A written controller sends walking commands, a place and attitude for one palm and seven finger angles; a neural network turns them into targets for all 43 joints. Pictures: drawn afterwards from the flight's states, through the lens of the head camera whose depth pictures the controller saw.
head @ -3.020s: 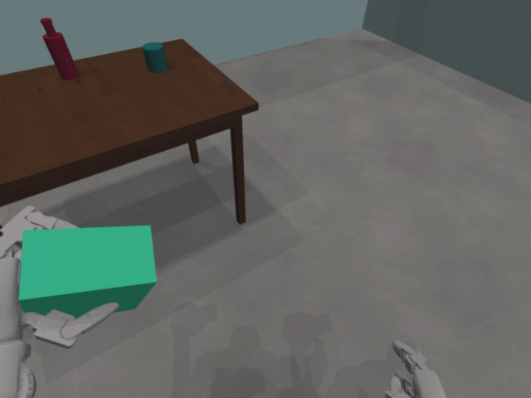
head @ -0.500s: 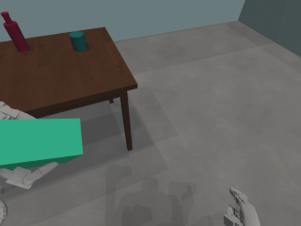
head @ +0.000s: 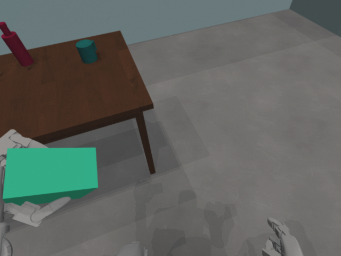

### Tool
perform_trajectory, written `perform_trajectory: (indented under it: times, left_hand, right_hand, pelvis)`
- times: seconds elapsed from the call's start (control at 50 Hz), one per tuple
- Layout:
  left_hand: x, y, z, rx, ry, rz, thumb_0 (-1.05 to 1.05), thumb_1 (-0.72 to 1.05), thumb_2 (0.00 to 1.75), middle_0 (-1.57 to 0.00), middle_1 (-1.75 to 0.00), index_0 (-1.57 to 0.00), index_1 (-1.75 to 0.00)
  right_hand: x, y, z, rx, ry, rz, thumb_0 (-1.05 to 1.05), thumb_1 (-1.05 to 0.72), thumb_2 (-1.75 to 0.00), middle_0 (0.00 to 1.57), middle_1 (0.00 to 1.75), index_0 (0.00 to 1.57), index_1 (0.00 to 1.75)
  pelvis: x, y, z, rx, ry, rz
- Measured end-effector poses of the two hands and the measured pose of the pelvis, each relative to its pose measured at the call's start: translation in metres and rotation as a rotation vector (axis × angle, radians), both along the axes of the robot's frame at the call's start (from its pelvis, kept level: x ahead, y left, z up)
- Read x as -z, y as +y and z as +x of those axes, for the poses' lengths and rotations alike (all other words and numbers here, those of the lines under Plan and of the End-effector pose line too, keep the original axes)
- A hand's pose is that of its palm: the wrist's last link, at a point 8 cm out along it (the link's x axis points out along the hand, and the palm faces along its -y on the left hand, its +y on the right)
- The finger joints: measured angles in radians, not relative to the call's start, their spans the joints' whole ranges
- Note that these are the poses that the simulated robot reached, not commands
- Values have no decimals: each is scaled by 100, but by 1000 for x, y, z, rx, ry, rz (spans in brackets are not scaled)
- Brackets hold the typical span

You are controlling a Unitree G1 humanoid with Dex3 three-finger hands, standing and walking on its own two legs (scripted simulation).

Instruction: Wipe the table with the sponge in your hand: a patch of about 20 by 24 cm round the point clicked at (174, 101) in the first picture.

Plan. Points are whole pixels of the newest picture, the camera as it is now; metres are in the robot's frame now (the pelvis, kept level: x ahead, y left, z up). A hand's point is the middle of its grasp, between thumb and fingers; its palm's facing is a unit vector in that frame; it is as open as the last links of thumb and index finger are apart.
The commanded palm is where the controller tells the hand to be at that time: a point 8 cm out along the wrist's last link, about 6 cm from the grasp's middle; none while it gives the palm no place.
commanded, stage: take the last steps up to it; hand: left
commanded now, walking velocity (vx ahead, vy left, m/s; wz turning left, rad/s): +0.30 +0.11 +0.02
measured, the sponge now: (63, 177) +0.23 +0.20 +0.15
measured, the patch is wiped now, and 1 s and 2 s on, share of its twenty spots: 0.00 0.00 0.00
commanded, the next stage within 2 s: come to a stop and stand still in 1.02 s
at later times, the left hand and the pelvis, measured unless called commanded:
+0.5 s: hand (56, 125) +0.33 +0.24 +0.16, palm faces +0.40 -0.77 -0.49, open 10.7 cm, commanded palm +0.27 +0.29 +0.17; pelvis +0.11 +0.01 -0.02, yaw +0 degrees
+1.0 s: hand (64, 82) +0.45 +0.26 +0.17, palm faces +0.36 -0.82 -0.45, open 10.7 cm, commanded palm +0.39 +0.31 +0.17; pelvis +0.22 +0.04 -0.01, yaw -1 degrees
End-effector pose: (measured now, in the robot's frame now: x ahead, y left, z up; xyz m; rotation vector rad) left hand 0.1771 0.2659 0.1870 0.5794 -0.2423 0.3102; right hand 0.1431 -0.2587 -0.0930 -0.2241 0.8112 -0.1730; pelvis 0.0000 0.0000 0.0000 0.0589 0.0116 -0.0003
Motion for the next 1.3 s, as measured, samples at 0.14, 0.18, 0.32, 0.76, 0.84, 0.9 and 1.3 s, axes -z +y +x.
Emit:
perform_trajectory:
  times: [0.14,0.18,0.32,0.76,0.84,0.9,1.3]
  left_hand:
    - [2,26,30,-5,-100,-35,-1,-53,99,-67,-135,-67,-135]
    - [7,35,43,-1,-143,-43,-1,-53,99,-67,-135,-67,-135]
    - [9,35,82,10,-101,-51,-1,-53,99,-66,-136,-67,-135]
    - [9,30,173,9,-54,-33,-1,-53,99,-67,-136,-67,-135]
    - [9,47,201,36,-135,-14,-1,-53,99,-67,-136,-67,-135]
    - [7,53,219,26,-131,-15,-1,-53,99,-67,-136,-67,-135]
    - [11,8,268,-49,31,-28,-1,-53,99,-67,-136,-67,-135]
  right_hand:
    - [-11,11,40,11,-54,-66,1,-90,-90,20,30,19,30]
    - [-7,21,53,26,-82,-60,1,-90,-90,20,30,19,30]
    - [0,72,83,-8,-102,86,1,-90,-90,20,30,20,30]
    - [-6,24,183,-11,-11,-65,1,-90,-90,20,30,20,30]
    - [-8,36,211,30,-81,-69,1,-90,-90,20,30,19,30]
    - [-9,56,226,20,-102,-10,1,-90,-90,20,30,19,30]
    - [19,36,273,-36,19,74,1,-90,-90,21,30,20,30]
  pelvis:
    - [11,21,37,17,-10,-28]
    - [20,27,46,22,-18,-26]
    - [15,27,72,22,-3,-40]
    - [10,29,176,0,-1,-25]
    - [22,41,194,15,-13,-30]
    - [18,41,204,14,-5,-42]
    - [8,6,263,0,-8,-1]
